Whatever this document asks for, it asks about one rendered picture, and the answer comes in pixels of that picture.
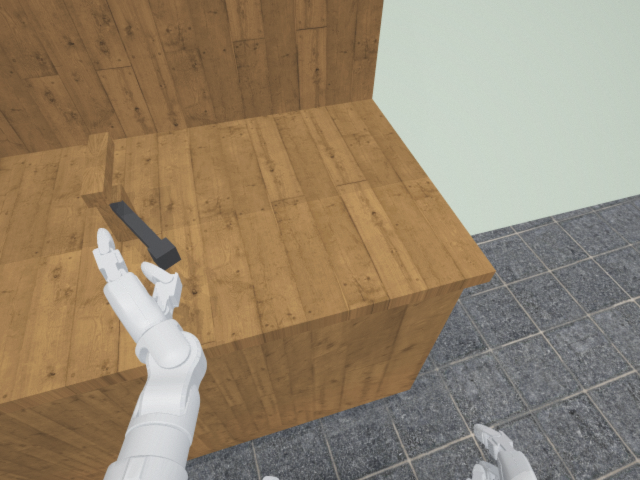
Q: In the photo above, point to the left robot forearm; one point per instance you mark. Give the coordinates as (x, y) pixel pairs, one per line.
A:
(162, 426)

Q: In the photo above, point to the tap lever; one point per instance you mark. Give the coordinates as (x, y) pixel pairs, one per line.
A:
(163, 252)

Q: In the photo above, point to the counter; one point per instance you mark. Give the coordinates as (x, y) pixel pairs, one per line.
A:
(319, 263)

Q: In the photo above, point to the left robot hand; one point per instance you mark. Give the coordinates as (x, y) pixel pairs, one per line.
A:
(129, 299)

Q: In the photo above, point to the right robot hand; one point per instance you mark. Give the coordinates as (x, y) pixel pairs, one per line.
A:
(512, 464)

